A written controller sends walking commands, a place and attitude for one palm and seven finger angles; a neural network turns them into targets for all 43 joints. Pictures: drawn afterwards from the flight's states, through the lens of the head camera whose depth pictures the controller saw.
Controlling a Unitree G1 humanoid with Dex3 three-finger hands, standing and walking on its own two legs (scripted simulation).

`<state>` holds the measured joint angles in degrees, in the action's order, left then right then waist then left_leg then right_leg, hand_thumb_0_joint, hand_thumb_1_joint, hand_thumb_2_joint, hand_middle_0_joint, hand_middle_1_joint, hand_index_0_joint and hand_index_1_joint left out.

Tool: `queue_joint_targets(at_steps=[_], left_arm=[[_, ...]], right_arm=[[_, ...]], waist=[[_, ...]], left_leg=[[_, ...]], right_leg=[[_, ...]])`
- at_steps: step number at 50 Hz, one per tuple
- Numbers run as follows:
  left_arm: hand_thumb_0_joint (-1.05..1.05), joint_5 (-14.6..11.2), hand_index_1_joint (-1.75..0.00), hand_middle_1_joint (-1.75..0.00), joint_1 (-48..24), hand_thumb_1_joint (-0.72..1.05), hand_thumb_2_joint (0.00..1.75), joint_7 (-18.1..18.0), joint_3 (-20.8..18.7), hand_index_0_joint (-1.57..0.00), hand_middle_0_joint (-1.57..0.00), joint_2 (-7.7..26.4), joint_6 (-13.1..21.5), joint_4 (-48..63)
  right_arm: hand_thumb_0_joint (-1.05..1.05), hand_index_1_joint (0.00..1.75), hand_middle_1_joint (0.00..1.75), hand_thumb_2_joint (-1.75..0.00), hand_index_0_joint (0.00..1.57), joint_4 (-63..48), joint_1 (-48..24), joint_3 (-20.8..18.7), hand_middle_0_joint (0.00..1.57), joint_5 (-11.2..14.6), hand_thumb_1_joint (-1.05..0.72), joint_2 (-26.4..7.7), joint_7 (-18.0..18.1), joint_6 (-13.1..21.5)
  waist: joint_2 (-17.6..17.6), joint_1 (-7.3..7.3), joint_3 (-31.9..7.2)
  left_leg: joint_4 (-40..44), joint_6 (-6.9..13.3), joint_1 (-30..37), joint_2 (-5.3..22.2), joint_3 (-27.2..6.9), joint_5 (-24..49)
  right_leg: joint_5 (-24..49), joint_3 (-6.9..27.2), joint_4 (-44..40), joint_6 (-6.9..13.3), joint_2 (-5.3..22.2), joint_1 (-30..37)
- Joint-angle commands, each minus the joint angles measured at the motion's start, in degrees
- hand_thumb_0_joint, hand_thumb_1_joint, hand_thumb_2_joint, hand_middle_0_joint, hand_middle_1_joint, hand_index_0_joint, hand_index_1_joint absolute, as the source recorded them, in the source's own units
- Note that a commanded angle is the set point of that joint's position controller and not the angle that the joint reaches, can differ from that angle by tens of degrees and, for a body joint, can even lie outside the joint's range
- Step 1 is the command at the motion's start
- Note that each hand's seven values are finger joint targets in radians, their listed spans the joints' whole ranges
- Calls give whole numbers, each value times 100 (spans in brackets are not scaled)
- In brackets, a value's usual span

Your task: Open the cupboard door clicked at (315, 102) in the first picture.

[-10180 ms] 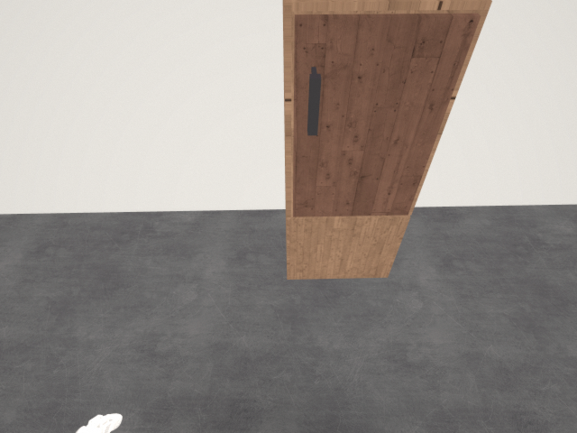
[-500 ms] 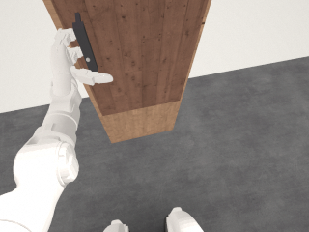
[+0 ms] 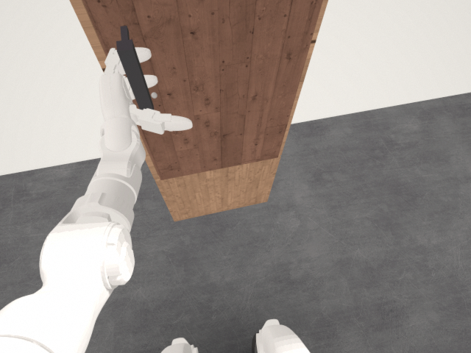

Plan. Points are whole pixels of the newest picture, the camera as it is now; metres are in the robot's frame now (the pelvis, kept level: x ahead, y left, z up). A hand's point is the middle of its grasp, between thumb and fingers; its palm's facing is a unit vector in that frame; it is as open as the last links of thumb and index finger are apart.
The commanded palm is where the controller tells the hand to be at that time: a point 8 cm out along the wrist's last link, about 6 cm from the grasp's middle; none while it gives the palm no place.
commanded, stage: slide the fingers in behind the handle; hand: left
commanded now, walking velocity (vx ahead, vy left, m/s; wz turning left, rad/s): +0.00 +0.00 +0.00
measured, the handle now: (136, 73) +0.57 +0.12 +0.10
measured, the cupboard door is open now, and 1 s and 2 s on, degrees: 0 0 29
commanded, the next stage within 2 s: close the thumb around the handle in 0.36 s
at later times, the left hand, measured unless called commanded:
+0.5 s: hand (154, 95) +0.52 +0.09 +0.10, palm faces +0.11 -0.99 -0.01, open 14.0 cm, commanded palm +0.49 +0.14 +0.10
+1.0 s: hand (154, 93) +0.53 +0.09 +0.10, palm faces +0.11 -0.99 -0.02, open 6.9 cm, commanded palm +0.49 +0.13 +0.10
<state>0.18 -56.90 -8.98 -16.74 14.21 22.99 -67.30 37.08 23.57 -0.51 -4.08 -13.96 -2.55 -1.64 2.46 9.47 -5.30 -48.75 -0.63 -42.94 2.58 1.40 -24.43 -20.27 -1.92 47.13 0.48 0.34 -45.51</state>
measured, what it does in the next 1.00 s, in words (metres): stands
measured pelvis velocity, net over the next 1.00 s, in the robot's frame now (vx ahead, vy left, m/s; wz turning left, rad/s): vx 0.00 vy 0.00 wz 0.00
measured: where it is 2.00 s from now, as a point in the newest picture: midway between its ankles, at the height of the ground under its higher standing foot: outside the picture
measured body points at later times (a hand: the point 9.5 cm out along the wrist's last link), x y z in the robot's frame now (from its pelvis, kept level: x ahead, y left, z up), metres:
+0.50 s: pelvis -0.01 +0.00 +0.00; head +0.11 +0.00 +0.43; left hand +0.51 +0.14 +0.10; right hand -0.02 -0.25 -0.12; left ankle -0.02 +0.13 -0.70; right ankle +0.02 -0.12 -0.70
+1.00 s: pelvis +0.00 +0.00 +0.00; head +0.11 +0.00 +0.43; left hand +0.52 +0.14 +0.10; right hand -0.01 -0.25 -0.13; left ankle -0.02 +0.13 -0.70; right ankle +0.02 -0.12 -0.70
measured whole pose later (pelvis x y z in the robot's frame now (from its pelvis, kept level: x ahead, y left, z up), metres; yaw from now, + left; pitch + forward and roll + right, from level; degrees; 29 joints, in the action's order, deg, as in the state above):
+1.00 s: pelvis +0.00 +0.00 +0.00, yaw +0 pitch +19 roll -1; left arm -0.2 -58.1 -9.7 -16.5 14.0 23.1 -68.6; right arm 37.8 24.4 -0.6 -4.5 -14.3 -2.8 -1.3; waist 2.7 9.7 -5.8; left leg -49.2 -0.3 -44.0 2.3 1.3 -24.6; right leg -20.2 -1.9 47.1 0.2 0.5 -46.3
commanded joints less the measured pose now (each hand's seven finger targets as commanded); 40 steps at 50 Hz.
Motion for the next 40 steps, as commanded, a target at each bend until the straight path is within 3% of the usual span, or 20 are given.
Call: queue_joint_targets(at_steps=[1, 3, 6, 7, 8, 10, 12, 16, 20, 21, 23, 25, 27, 31, 34, 39, 40], left_arm=[[0, -33, -120, -120, -2874, -50, 30, 34, -27, -30, -30, 941, 321, 1041], [0, -24, -120, -120, -3050, -50, 30, 36, -17, -30, -30, 1011, 337, 1177], [0, -17, -120, -120, -3128, -50, 30, 28, 141, -30, -30, 768, 390, 1149], [0, -25, -120, -120, -3048, -50, 30, 26, 70, -30, -30, 852, 397, 1087], [0, -17, -120, -120, -3020, -50, 30, 20, 18, -30, -30, 939, 394, 980], [0, 9, -120, -120, -3060, -50, 30, 14, -87, -30, -30, 1125, 405, 998], [0, 19, -120, -120, -3056, -50, 30, 38, -37, -30, -30, 1066, 449, 1031], [0, 29, -120, -120, -3159, -50, 30, 42, -117, -30, -30, 1195, 441, 970], [0, -17, -120, -120, -3109, -50, 30, 40, 30, -30, -30, 967, 458, 1146], [0, -33, -120, -120, -3102, -50, 30, 34, 63, -30, -30, 892, 455, 1064], [0, -21, -120, -120, -2999, -50, 30, 21, -76, -30, -30, 1093, 392, 888], [0, 29, -121, -121, -3118, -39, 35, -11, -24, -31, -31, 1071, 355, 889], [0, 63, -122, -122, -3238, -28, 40, -28, 49, -32, -32, 998, 407, 982], [0, 33, -125, -125, -3287, -5, 49, -70, 142, -33, -33, 794, 465, 1018], [0, 31, -127, -127, -3204, 12, 56, -70, 114, -34, -34, 829, 494, 1113], [0, 71, -130, -130, -3149, 40, 68, -72, 112, -36, -36, 875, 425, 961], [0, 61, -130, -130, -3188, 45, 71, -62, 253, -37, -37, 690, 393, 901]], right_arm=[[0, 30, 30, -90, 20, -215, 991, -283, 20, 38, -90, -921, 86, 108], [0, 30, 30, -90, 20, -212, 979, -287, 20, 49, -90, -910, 92, 115], [0, 30, 30, -90, 20, -192, 985, -273, 20, 31, -90, -886, 88, 143], [0, 30, 30, -90, 20, -183, 964, -275, 20, 31, -90, -896, 79, 156], [0, 30, 30, -90, 20, -173, 974, -267, 20, 30, -90, -912, 85, 153], [0, 30, 30, -90, 20, -189, 992, -262, 20, 21, -90, -933, 93, 154], [0, 30, 30, -90, 20, -208, 981, -262, 20, 23, -90, -921, 91, 168], [0, 30, 30, -90, 20, -204, 1007, -264, 20, 25, -90, -939, 104, 161], [0, 30, 30, -90, 20, -216, 979, -278, 20, 16, -90, -930, 79, 175], [0, 30, 30, -90, 20, -207, 1030, -272, 20, 13, -90, -932, 77, 176], [0, 30, 30, -90, 20, -188, 1017, -271, 20, 33, -90, -966, 82, 164], [0, 30, 30, -90, 20, -186, 1032, -275, 20, 23, -90, -964, 88, 155], [0, 30, 30, -90, 20, -175, 1032, -273, 20, 17, -90, -952, 81, 170], [0, 30, 30, -90, 20, -158, 1090, -288, 20, -26, -90, -962, 56, 187], [0, 30, 30, -90, 20, -147, 1080, -302, 20, -25, -90, -957, 35, 186], [0, 30, 30, -90, 20, -138, 1059, -285, 20, -8, -90, -954, 38, 149], [0, 30, 30, -90, 20, -134, 1042, -284, 20, -9, -90, -943, 35, 147]], waist=[[-179, 174, -2636], [-150, 185, -2705], [-18, 243, -2619], [58, 190, -2624], [-167, 225, -2576], [-219, 204, -2602], [1, 197, -2699], [-70, 217, -2656], [127, 186, -2881], [39, 220, -2798], [-155, 207, -2604], [-202, 259, -2558], [128, 244, -2637], [46, 307, -2707], [50, 245, -2895], [-6, 256, -2609], [-101, 324, -2508]], left_leg=[[353, 189, 1175, -316, -58, 2039], [364, 198, 1133, -327, -66, 1963], [347, 185, 1305, -310, -104, 2107], [321, 176, 1270, -319, -96, 2022], [324, 192, 1134, -316, -88, 1916], [355, 208, 981, -336, -82, 1790], [339, 199, 1099, -340, -78, 1856], [338, 205, 1051, -335, -99, 1760], [302, 163, 1315, -308, -106, 2012], [318, 167, 1313, -309, -138, 2052], [353, 176, 1063, -303, -122, 1786], [369, 198, 1014, -308, -111, 1725], [345, 166, 1232, -298, -147, 1852], [303, 155, 1416, -274, -194, 2075], [281, 134, 1470, -267, -197, 2157], [305, 145, 1282, -268, -177, 2048], [321, 160, 1216, -277, -163, 1932]], right_leg=[[2414, 18, -445, 9, -241, 1764], [2385, 47, -446, -5, -233, 1818], [2356, -14, -418, 13, -238, 1578], [2267, 14, -432, 10, -238, 1548], [2233, 21, -443, -1, -233, 1607], [2201, 56, -450, -8, -226, 1743], [2223, 54, -440, 4, -218, 1684], [2098, 47, -438, 5, -224, 1643], [2195, 8, -402, 14, -239, 1555], [2196, -22, -396, 19, -250, 1520], [2030, -1, -443, 2, -242, 1565], [2019, 13, -471, -4, -243, 1568], [1976, -17, -428, 21, -233, 1368], [2034, -62, -394, 23, -259, 1246], [2105, -64, -360, 24, -257, 1331], [2069, -60, -386, 26, -258, 1322], [2015, -59, -423, 11, -263, 1306]])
